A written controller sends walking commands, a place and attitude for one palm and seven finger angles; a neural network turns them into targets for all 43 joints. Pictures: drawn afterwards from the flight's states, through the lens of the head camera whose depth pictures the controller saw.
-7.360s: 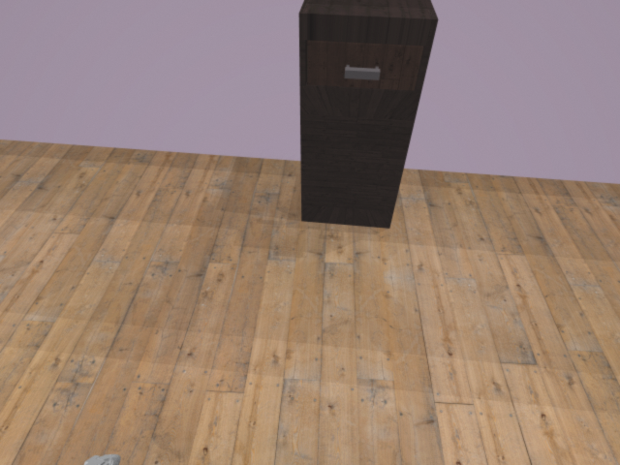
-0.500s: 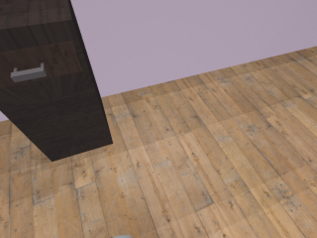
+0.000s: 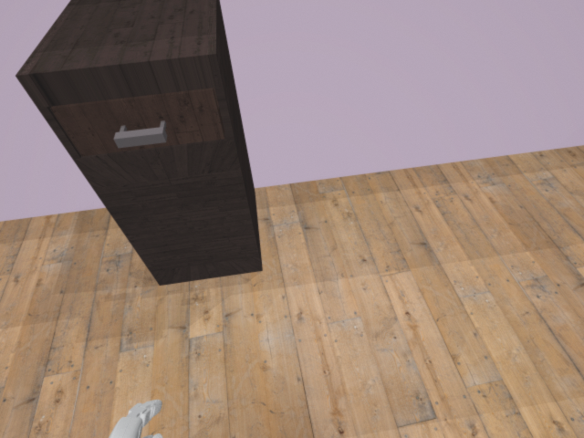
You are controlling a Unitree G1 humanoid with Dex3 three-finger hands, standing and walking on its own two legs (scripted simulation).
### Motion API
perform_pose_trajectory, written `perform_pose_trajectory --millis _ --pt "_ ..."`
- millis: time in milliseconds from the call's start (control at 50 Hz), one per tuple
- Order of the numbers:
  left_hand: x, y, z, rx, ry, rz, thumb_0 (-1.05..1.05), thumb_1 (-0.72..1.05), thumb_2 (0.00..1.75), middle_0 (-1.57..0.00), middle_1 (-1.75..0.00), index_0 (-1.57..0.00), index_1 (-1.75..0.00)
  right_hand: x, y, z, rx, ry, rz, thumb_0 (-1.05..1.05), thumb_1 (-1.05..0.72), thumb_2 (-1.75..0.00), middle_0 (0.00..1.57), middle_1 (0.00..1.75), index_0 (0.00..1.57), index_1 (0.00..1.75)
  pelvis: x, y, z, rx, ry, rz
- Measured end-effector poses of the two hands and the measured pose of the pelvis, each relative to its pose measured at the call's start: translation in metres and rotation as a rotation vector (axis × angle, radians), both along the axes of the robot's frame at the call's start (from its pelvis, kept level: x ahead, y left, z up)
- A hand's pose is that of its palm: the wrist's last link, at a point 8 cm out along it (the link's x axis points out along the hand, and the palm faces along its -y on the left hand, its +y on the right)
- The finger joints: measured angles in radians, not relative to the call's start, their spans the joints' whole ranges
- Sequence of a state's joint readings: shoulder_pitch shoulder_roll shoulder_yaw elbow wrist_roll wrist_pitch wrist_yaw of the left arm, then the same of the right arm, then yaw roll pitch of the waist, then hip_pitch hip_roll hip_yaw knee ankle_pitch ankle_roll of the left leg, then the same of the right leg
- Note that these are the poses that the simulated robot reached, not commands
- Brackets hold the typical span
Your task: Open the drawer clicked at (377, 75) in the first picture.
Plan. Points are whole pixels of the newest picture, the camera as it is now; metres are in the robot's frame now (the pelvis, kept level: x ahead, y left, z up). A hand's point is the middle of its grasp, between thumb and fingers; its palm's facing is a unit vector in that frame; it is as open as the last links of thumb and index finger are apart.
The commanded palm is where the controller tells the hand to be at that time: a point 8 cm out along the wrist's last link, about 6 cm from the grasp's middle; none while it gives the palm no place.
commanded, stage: turn to face it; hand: left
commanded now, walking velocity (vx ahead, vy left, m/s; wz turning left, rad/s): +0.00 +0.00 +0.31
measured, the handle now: (142, 132) +0.75 +0.39 -0.02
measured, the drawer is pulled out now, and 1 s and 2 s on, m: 0.00 0.00 0.00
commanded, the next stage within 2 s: take the last steps up to it in 0.16 s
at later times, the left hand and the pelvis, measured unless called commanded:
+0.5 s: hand out of the picture -0.06 +0.23 -0.17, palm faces +0.25 -0.94 -0.23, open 7.4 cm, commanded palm none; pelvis +0.00 +0.03 +0.01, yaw +10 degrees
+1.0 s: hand (176, 417) +0.18 +0.20 -0.15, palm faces +0.28 -0.93 -0.23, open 7.2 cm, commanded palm none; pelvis +0.15 +0.01 +0.01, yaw +12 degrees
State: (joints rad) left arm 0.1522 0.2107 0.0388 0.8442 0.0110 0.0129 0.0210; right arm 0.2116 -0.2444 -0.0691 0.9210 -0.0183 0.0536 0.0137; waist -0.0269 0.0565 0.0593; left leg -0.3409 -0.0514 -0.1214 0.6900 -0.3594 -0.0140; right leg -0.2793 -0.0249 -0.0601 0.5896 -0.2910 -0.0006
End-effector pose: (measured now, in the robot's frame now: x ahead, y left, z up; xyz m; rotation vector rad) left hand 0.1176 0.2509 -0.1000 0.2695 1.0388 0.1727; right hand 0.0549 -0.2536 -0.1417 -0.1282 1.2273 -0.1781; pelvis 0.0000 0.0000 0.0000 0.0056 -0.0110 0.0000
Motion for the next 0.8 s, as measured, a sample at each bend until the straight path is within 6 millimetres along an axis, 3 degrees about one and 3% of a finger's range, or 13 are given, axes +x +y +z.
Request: perform_pose_trajectory --millis 120,240,420,480,560,640,720,800 --pt "-0.045 -0.014 0.007 -0.007 0.058 0.085 0.01 0.90 0.90 -0.21 -0.30 -0.20 -0.30 0.005 -0.012 0.002 0.014 0.041 0.053 0.00 -0.90 -0.90 0.20 0.30 0.20 0.30 -0.001 -0.009 0.010 0.021 -0.010 0.063" --pt "-0.094 -0.015 -0.001 -0.036 0.146 0.177 0.01 0.90 0.90 -0.21 -0.30 -0.20 -0.30 0.014 -0.006 0.009 0.002 0.082 0.123 0.00 -0.91 -0.90 0.20 0.30 0.20 0.30 -0.003 -0.009 0.015 0.033 -0.005 0.115" --pt "-0.182 0.015 -0.037 -0.108 0.310 0.332 0.01 0.90 0.90 -0.21 -0.30 -0.20 -0.30 0.055 0.043 0.017 -0.049 -0.008 0.263 0.00 -0.91 -0.90 0.20 0.30 0.20 0.30 -0.006 0.023 0.001 -0.010 0.005 0.174" --pt "-0.193 0.024 -0.040 -0.121 0.367 0.343 0.01 0.90 0.90 -0.20 -0.30 -0.20 -0.30 0.054 0.059 0.023 -0.048 -0.031 0.269 0.00 -0.91 -0.90 0.20 0.30 0.20 0.30 -0.001 0.031 0.004 -0.011 -0.006 0.170" --pt "-0.177 0.030 -0.032 -0.138 0.350 0.336 0.01 0.91 0.90 -0.20 -0.29 -0.19 -0.30 0.038 0.071 0.026 -0.038 0.016 0.249 0.00 -0.91 -0.90 0.20 0.30 0.20 0.30 0.014 0.038 0.014 -0.016 -0.010 0.187" --pt "-0.142 0.031 -0.027 -0.143 0.299 0.323 0.01 0.91 0.90 -0.20 -0.29 -0.19 -0.30 0.019 0.073 0.022 -0.019 0.103 0.222 0.00 -0.92 -0.90 0.20 0.30 0.20 0.30 0.032 0.041 0.017 -0.009 -0.010 0.196" --pt "-0.091 0.026 -0.026 -0.141 0.252 0.292 0.01 0.91 0.90 -0.20 -0.29 -0.19 -0.30 0.003 0.070 0.014 0.005 0.196 0.179 0.00 -0.91 -0.90 0.21 0.30 0.20 0.30 0.056 0.038 0.014 0.003 -0.010 0.193" --pt "-0.027 0.017 -0.026 -0.127 0.195 0.239 0.01 0.91 0.90 -0.20 -0.29 -0.19 -0.30 -0.003 0.060 0.002 0.030 0.284 0.129 0.00 -0.91 -0.90 0.21 0.30 0.20 0.30 0.086 0.028 0.006 0.013 -0.009 0.182"
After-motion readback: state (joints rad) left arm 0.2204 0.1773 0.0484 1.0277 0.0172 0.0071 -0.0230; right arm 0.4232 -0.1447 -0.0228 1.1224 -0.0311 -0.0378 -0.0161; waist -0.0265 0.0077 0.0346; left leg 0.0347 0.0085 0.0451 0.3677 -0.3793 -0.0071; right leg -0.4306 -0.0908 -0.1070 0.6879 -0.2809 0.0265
